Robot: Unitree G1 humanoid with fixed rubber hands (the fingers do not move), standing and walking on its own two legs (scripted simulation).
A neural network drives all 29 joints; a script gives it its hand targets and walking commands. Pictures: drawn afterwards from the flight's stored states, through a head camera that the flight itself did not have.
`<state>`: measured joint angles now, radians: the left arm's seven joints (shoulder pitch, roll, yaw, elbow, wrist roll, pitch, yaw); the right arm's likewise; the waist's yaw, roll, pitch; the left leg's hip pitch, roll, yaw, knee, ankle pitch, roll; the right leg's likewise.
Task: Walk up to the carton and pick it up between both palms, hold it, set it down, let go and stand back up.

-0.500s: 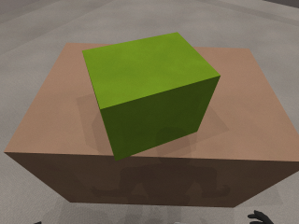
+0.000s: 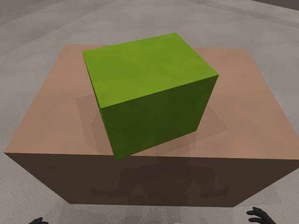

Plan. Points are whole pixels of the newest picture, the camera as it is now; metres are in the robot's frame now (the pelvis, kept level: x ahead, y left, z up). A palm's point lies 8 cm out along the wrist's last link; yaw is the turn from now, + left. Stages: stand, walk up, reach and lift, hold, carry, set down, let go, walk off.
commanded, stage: walk up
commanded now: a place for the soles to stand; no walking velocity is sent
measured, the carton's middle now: (146, 96) +0.48 +0.00 +0.05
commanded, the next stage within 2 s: reach and lift in 0.14 s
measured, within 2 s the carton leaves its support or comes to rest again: neither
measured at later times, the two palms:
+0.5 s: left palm (51, 220) +0.16 +0.24 -0.06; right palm out of the picture +0.12 -0.33 -0.08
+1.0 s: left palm (55, 218) +0.16 +0.22 -0.02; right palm out of the picture +0.13 -0.34 -0.04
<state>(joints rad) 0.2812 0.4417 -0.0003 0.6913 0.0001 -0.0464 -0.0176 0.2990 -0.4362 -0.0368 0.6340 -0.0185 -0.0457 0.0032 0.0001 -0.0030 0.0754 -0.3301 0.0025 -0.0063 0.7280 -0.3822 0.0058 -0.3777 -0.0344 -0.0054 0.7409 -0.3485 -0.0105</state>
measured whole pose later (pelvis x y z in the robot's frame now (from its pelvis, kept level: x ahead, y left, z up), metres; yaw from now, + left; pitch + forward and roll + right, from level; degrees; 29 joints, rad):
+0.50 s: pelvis -0.01 -0.01 +0.01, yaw +0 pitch -1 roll +1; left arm 0.13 0.25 0.01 0.44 0.03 0.31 0.08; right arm 0.14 -0.42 -0.15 0.90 -0.03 -0.26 0.13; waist 0.00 0.03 0.10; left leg -0.31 0.01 0.00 0.66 -0.33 -0.01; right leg -0.36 -0.02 -0.01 0.67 -0.30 -0.01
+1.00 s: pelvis -0.01 +0.00 +0.02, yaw +0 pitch +1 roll +0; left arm 0.27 0.13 0.01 0.25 0.03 0.19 0.19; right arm 0.14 -0.49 -0.15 0.86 0.17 -0.27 0.28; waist 0.00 0.03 0.02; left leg -0.30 0.02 0.00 0.52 -0.25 -0.01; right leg -0.33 -0.02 -0.01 0.52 -0.21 -0.01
